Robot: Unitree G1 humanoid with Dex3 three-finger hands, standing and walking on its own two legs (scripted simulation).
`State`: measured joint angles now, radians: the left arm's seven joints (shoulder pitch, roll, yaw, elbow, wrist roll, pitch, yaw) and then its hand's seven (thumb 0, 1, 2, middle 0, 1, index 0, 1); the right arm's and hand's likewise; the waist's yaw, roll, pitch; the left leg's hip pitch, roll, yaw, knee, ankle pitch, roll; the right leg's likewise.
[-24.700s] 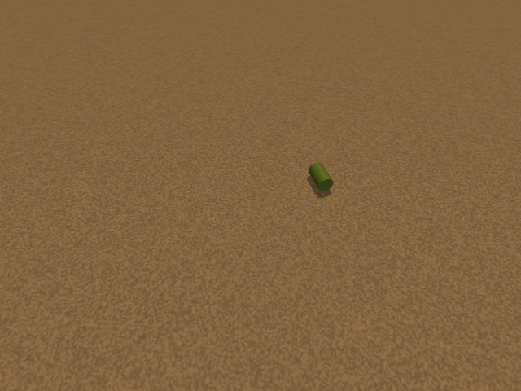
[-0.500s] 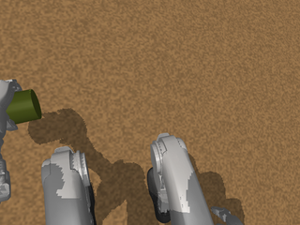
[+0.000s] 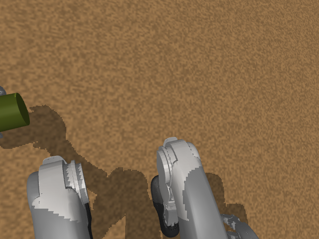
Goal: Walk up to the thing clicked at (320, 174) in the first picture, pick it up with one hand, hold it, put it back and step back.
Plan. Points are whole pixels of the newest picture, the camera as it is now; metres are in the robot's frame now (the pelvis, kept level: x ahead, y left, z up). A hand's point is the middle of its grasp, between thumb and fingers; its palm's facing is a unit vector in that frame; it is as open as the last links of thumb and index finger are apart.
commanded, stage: rest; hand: left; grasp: from above
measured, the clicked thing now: out of the picture +0.43 +0.34 -0.23
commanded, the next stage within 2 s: open in 1.08 s
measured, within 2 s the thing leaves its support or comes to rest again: rests again in 1.64 s
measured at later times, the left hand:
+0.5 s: hand out of the picture +0.43 +0.33 -0.24, palm faces -0.45 -0.16 -0.88, open 11.0 cm
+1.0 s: hand out of the picture +0.43 +0.33 -0.25, palm faces -0.44 -0.16 -0.88, open 11.1 cm
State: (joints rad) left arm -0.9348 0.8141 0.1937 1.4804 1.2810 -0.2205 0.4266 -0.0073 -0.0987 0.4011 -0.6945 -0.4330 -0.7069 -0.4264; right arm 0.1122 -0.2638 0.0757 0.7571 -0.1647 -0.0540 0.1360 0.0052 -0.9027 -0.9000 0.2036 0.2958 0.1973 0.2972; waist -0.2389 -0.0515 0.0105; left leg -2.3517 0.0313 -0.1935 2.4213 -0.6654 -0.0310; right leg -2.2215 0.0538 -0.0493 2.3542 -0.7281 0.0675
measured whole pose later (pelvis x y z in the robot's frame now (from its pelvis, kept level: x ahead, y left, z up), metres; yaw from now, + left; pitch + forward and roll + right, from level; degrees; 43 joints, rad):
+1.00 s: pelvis +0.00 +0.00 -0.03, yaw -4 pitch +29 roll -12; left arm -0.96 0.93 0.20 1.64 1.27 -0.23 0.55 -0.01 -0.13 0.44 -0.69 -0.47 -0.70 -0.46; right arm 0.04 -0.29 0.20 0.74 -0.23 -0.13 0.19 0.00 -0.89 -0.90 0.20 0.30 0.20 0.30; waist -0.28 -0.10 0.10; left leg -2.38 0.04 -0.27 2.54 -0.70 -0.04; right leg -2.23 0.09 -0.10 2.42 -0.73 0.08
